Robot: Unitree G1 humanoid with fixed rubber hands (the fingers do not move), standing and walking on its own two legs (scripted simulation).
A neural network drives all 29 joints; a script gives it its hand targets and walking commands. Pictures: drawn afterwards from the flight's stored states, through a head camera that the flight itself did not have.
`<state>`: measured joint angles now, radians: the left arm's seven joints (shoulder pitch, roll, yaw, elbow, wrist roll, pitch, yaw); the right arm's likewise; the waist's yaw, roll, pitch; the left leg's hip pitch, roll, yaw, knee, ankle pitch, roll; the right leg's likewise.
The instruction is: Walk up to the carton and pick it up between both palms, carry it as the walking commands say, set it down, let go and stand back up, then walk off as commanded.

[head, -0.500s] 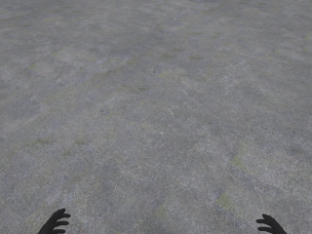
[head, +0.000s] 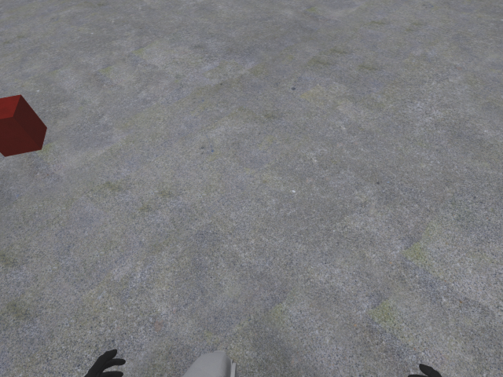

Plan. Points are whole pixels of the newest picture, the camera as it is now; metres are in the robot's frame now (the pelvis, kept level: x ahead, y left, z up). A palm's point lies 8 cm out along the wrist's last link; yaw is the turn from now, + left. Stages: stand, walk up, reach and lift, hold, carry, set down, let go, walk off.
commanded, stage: walk up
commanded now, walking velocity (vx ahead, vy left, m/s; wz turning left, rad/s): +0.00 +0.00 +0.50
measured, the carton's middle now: (12, 126) +1.41 +1.45 -0.65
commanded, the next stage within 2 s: none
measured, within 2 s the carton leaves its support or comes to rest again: neither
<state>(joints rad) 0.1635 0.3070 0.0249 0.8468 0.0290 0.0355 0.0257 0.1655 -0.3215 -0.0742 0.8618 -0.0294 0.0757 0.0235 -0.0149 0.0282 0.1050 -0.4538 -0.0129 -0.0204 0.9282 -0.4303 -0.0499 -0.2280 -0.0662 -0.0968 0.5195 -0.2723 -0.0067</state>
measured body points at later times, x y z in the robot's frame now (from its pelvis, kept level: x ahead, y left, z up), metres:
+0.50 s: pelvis +0.00 +0.06 +0.01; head +0.02 +0.08 +0.46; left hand +0.02 +0.36 -0.12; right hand +0.15 -0.18 -0.12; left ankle -0.04 +0.14 -0.74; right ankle +0.05 -0.08 -0.68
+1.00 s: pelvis +0.16 +0.13 +0.00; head +0.20 +0.11 +0.45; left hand -0.06 +0.33 -0.10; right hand +0.42 +0.00 -0.13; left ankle +0.17 +0.35 -0.66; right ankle +0.14 -0.05 -0.74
